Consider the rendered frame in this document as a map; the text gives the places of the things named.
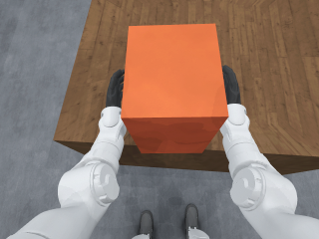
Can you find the left robot forearm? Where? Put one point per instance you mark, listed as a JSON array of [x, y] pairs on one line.
[[109, 144]]

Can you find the right robot upper arm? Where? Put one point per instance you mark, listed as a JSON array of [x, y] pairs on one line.
[[268, 202]]

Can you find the pedestal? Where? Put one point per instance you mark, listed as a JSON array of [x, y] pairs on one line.
[[272, 46]]

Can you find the left robot upper arm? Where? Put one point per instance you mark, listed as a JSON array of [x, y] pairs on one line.
[[85, 194]]

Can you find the robot left hand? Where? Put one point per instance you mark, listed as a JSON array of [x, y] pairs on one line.
[[114, 92]]

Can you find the robot right foot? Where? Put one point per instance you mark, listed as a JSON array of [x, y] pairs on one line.
[[190, 218]]

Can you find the robot left foot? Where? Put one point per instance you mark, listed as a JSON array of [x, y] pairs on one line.
[[147, 223]]

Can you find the carton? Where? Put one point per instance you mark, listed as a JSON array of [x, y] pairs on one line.
[[174, 98]]

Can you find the robot right hand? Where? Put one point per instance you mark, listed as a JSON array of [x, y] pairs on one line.
[[232, 91]]

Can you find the right robot forearm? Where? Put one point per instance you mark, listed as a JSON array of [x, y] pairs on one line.
[[239, 146]]

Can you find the robot foot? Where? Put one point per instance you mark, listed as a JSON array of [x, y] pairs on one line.
[[147, 223], [190, 218]]

